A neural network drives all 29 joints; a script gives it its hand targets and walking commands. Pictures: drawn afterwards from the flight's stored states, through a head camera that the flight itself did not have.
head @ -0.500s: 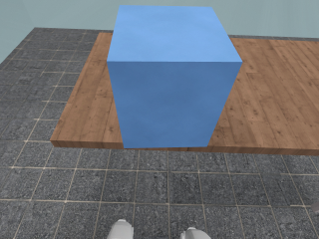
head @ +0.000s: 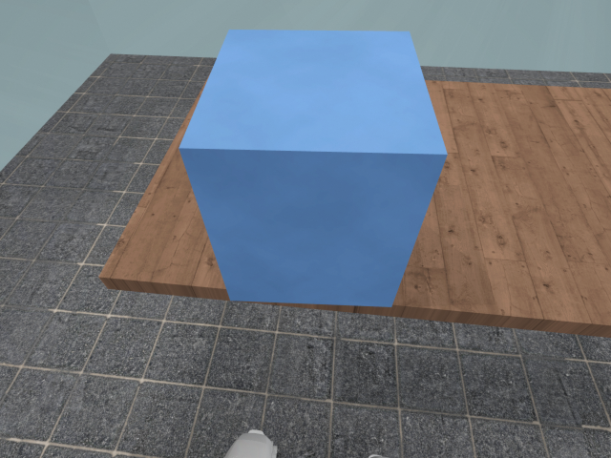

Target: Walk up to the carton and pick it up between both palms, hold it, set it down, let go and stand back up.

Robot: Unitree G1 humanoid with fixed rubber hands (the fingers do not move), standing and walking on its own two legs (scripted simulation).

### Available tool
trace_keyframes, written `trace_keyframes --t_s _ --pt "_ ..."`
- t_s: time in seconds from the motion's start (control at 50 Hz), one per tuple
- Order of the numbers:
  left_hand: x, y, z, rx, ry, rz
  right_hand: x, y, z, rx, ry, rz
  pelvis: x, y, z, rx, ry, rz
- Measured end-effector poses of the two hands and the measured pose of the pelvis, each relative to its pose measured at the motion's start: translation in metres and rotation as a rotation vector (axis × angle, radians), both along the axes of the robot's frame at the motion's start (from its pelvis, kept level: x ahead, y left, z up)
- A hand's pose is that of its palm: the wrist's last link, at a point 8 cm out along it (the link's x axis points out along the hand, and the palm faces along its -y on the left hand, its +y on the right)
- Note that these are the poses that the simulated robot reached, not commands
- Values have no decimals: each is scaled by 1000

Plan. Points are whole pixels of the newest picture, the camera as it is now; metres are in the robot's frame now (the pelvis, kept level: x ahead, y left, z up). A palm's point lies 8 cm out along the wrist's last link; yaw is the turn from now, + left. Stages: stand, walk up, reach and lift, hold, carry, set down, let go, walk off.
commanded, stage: walk up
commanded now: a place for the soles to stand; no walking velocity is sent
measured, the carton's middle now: (314, 174) +0.46 +0.04 +0.13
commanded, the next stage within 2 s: reach and lift in 1.74 s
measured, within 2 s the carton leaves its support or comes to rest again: neither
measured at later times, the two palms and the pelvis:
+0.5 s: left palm out of the picture +0.08 +0.31 -0.11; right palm out of the picture +0.09 -0.32 -0.09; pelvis +0.01 +0.00 +0.00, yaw +1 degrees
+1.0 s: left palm out of the picture +0.09 +0.32 -0.11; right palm out of the picture +0.10 -0.30 -0.10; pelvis +0.01 +0.01 +0.00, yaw +1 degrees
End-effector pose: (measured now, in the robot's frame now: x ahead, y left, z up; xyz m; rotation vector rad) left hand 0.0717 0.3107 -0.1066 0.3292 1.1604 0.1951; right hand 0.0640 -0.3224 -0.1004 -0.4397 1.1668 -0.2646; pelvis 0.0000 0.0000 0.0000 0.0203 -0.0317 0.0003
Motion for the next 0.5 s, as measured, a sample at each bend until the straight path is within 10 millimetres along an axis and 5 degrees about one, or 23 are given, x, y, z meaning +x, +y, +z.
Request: trace_keyframes --t_s 0.2,0.36,0.5 --pt "6 12 -3 -11 18 1 13 14 9 -8 -21 9 7 13 3 -20 6 7" --pt "13 -4 -4 -4 -19 -17 6 -1 7 1 -24 -17 4 -7 1 -1 -9 11" --pt "8 1 -2 -8 -28 10 23 -1 10 2 -35 26 6 0 1 -13 -9 15"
